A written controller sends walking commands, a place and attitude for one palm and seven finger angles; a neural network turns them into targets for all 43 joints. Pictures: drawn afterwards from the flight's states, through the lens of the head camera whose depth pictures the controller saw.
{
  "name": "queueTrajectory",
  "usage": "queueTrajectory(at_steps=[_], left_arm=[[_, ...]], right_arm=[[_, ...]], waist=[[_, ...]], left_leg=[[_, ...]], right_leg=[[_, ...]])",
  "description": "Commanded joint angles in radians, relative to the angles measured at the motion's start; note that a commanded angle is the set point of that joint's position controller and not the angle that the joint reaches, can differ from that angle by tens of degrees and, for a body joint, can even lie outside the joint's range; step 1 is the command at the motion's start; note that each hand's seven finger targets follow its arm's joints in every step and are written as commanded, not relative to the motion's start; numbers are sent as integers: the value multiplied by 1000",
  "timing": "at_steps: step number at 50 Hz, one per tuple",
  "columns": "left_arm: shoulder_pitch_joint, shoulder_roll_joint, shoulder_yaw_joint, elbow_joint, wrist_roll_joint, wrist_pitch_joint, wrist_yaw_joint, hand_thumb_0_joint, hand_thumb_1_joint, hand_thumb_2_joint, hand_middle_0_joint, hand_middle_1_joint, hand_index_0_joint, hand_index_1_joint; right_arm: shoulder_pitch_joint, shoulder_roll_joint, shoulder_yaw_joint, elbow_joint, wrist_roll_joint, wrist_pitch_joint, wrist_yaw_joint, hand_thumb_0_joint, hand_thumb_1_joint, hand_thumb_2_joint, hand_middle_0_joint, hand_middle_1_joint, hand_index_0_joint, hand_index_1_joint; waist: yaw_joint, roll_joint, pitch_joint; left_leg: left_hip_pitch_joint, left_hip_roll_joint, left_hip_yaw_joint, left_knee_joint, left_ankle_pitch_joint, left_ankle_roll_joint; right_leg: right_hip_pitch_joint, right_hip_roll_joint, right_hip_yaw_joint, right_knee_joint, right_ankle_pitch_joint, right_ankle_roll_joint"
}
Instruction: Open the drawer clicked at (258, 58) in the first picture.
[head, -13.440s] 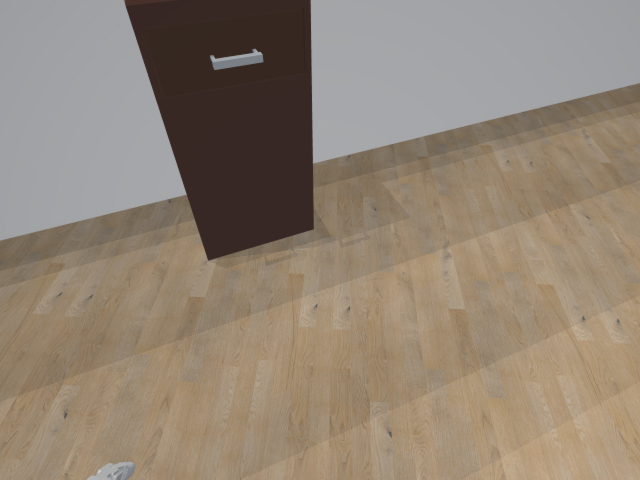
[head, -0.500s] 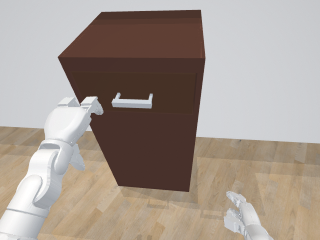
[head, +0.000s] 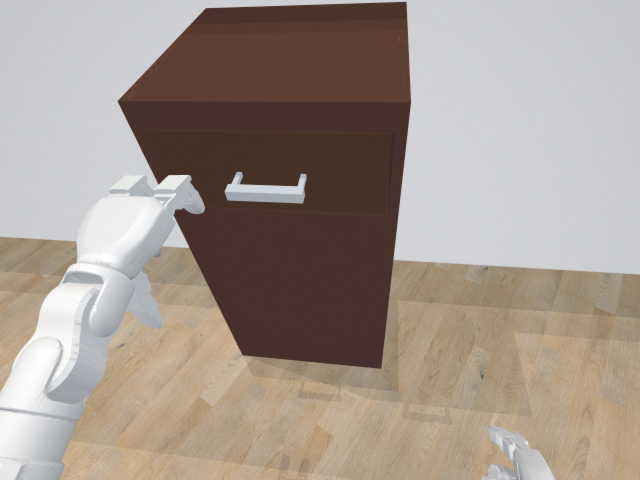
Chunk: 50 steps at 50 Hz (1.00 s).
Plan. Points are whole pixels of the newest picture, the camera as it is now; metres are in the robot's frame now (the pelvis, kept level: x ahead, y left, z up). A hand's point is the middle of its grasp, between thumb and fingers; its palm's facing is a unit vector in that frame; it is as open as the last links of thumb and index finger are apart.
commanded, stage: move the hooked fingers above the handle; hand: left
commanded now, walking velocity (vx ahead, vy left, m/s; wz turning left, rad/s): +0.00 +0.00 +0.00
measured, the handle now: (267, 185) +0.57 +0.19 +0.03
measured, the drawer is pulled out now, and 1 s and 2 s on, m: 0.00 0.00 0.00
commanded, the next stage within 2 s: none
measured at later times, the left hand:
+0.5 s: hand (183, 232) +0.36 +0.23 +0.13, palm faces +0.04 -0.04 -1.00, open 13.8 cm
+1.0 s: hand (210, 207) +0.44 +0.23 +0.10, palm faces -0.01 -0.03 -1.00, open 13.8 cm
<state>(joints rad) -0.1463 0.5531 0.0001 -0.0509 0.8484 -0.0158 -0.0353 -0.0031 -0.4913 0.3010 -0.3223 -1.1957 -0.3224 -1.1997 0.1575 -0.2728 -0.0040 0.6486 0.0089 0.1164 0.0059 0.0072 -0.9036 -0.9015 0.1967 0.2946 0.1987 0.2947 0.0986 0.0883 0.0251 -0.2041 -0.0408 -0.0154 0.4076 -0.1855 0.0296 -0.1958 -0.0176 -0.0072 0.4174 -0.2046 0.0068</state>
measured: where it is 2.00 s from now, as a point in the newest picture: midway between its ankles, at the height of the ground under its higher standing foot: outside the picture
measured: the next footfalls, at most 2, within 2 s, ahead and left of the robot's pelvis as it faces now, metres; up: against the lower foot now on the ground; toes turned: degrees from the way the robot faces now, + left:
none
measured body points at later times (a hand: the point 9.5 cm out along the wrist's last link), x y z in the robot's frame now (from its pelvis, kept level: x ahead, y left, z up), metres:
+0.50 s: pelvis +0.00 -0.02 +0.00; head +0.02 -0.06 +0.45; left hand +0.35 +0.23 +0.18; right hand +0.18 -0.26 -0.12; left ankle +0.02 +0.10 -0.74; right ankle +0.01 -0.13 -0.74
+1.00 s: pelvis +0.03 +0.01 -0.01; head +0.07 -0.02 +0.44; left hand +0.43 +0.23 +0.15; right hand +0.16 -0.24 -0.14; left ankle +0.02 +0.10 -0.74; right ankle +0.01 -0.13 -0.74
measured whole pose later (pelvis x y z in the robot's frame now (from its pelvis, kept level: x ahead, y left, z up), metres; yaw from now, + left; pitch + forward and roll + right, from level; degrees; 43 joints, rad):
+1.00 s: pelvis +0.03 +0.01 -0.01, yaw -1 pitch +7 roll +0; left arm -0.52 0.50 -0.10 0.46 0.94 0.04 0.00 0.00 -0.49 0.30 -0.32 -1.20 -0.32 -1.20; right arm 0.22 -0.26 -0.02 0.64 0.03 0.15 -0.01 0.00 -0.90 -0.90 0.20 0.29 0.20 0.29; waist 0.03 0.07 -0.05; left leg -0.35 -0.04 0.00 0.51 -0.27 0.04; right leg -0.35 -0.02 0.01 0.51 -0.28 0.01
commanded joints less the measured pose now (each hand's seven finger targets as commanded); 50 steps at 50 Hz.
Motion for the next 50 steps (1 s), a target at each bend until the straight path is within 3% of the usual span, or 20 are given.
queueTrajectory(at_steps=[1, 4, 8, 10, 13, 14, 18, 20, 23, 26, 31, 33, 35, 38, 39, 42, 43, 44, 47, 50], left_arm=[[-286, 187, 109, -141, 7, 35, 43, 0, -500, 300, -300, -1200, -300, -1200], [-287, 162, 63, -128, 12, 56, 14, 0, -500, 300, -300, -1200, -300, -1200], [-385, 234, 105, -45, 26, 42, 1, 0, -500, 300, -300, -1200, -300, -1200], [-456, 246, 103, 5, 37, 12, 7, 0, -500, 300, -300, -1200, -300, -1200], [-534, 303, 156, -5, 34, -40, 30, 0, -500, 300, -300, -1200, -300, -1200], [-545, 284, 140, 1, 31, -52, 37, 0, -500, 300, -300, -1200, -300, -1200], [-524, 276, 155, 120, 27, -58, 51, 0, -500, 300, -300, -1200, -300, -1200], [-523, 246, 118, 185, 30, -41, 44, 0, -500, 300, -300, -1200, -300, -1200], [-496, 243, 107, 231, 37, -20, 20, 0, -500, 300, -300, -1200, -300, -1200], [-554, 206, 46, 203, 34, -30, -4, 0, -500, 300, -300, -1200, -300, -1200], [-645, 261, 100, 132, 34, -106, 19, 0, -500, 300, -300, -1200, -300, -1200], [-663, 300, 149, 168, 35, -122, 49, 0, -500, 300, -300, -1200, -300, -1200], [-690, 270, 134, 212, 40, -125, 83, 0, -500, 300, -300, -1200, -300, -1200], [-694, 305, 179, 211, 65, -103, 133, 0, -500, 300, -300, -1200, -300, -1200], [-692, 277, 152, 214, 73, -86, 144, 0, -500, 300, -300, -1200, -300, -1200], [-679, 177, 55, 281, 90, -14, 143, 0, -500, 300, -300, -1200, -300, -1200], [-664, 136, 19, 330, 87, 13, 128, 0, -500, 300, -300, -1200, -300, -1200], [-671, 142, 5, 350, 90, 33, 115, 0, -500, 300, -300, -1200, -300, -1200], [-704, 148, -23, 337, 101, 64, 71, 0, -500, 300, -300, -1200, -300, -1200], [-798, 156, -29, 306, 101, 34, 46, 0, -500, 300, -300, -1200, -300, -1200]], right_arm=[[-170, -96, -30, -165, 10, -49, -11, 0, -900, -900, 200, 300, 200, 300], [-191, -93, -20, -171, 14, -49, -17, 0, -900, -900, 200, 300, 200, 300], [-189, -100, -12, -157, 17, -49, -42, 0, -900, -900, 200, 300, 200, 300], [-170, -94, -10, -142, 14, -52, -55, 0, -900, -900, 200, 300, 200, 300], [-164, -90, -16, -142, 12, -65, -66, 0, -900, -900, 200, 300, 200, 300], [-161, -81, -15, -143, 11, -68, -69, 0, -900, -900, 200, 300, 200, 300], [-133, -88, -25, -131, 15, -64, -66, 0, -900, -900, 200, 300, 200, 300], [-120, -94, -27, -126, 17, -55, -65, 0, -900, -900, 200, 300, 200, 300], [-118, -109, -33, -137, 19, -43, -60, 0, -900, -900, 200, 300, 200, 300], [-98, -110, -37, -150, 18, -36, -61, 0, -900, -900, 200, 300, 200, 300], [-50, -110, -55, -148, 13, -44, -71, 0, -900, -900, 200, 300, 200, 300], [-33, -112, -59, -134, 13, -44, -74, 0, -900, -900, 200, 300, 200, 300], [-11, -104, -61, -118, 17, -44, -71, 0, -900, -900, 200, 300, 200, 300], [-2, -106, -71, -116, 14, -42, -55, 0, -900, -900, 200, 300, 200, 300], [2, -102, -72, -114, 12, -40, -49, 0, -900, -900, 200, 300, 200, 300], [6, -108, -75, -110, 18, -27, -32, 0, -900, -900, 200, 300, 200, 300], [8, -111, -74, -115, 23, -24, -28, 0, -900, -900, 200, 300, 200, 300], [11, -120, -71, -115, 25, -20, -28, 0, -900, -900, 200, 300, 200, 300], [13, -125, -68, -134, 25, -2, -31, 0, -900, -900, 200, 300, 200, 300], [25, -121, -67, -138, 21, 3, -39, 0, -900, -900, 200, 300, 200, 300]], waist=[[-8, -52, -245], [-21, -77, -221], [-39, -122, -159], [-44, -125, -165], [-28, -65, -255], [-28, -44, -278], [-28, -52, -265], [-38, -83, -233], [-38, -116, -244], [-53, -128, -275], [-54, -80, -380], [-53, -84, -373], [-58, -73, -355], [-34, -24, -421], [-35, -9, -445], [-62, -24, -401], [-71, -76, -379], [-76, -89, -356], [-79, -107, -405], [-95, -98, -429]], left_leg=[[47, 8, 18, -64, 137, -8], [32, 6, 25, -66, 90, -3], [2, 5, 27, -68, 0, 4], [3, -1, 32, -65, -9, 8], [24, -10, 27, -48, 36, 7], [27, -15, 30, -40, 50, 9], [-6, -14, 37, -26, 85, 3], [-33, -11, 45, -22, 87, 4], [-49, -10, 50, -11, 104, 6], [-46, -14, 48, 2, 106, 14], [-5, -17, 35, 34, 170, 22], [-16, -15, 33, 44, 192, 19], [-27, -12, 30, 45, 211, 14], [-6, -8, 30, 61, 306, 4], [5, -6, 30, 68, 335, 3], [12, 12, 31, 70, 352, -7], [-2, 12, 29, 67, 337, -5], [-7, 19, 29, 61, 318, -3], [9, 16, 19, 67, 329, 5], [43, 18, 5, 88, 359, 9]], right_leg=[[93, 25, -14, -52, 60, -39], [89, 20, -10, -61, 18, -34], [46, 23, 1, -93, -72, -25], [44, 16, 4, -96, -87, -25], [89, 17, 15, -80, -30, -28], [100, 10, 18, -72, -8, -28], [99, 13, 16, -58, 57, -30], [81, 7, 13, -52, 77, -27], [90, 8, 17, -37, 121, -25], [79, 6, 13, -21, 136, -23], [79, 16, 15, 15, 195, -30], [68, 22, 11, 20, 211, -32], [38, 26, -1, 33, 210, -37], [52, 35, -8, 60, 254, -50], [51, 34, -10, 72, 278, -51], [-16, 41, -27, 76, 255, -51], [-18, 45, -31, 69, 242, -51], [-30, 43, -31, 66, 232, -49], [-12, 42, -26, 73, 240, -49], [-35, 44, -22, 83, 245, -50]])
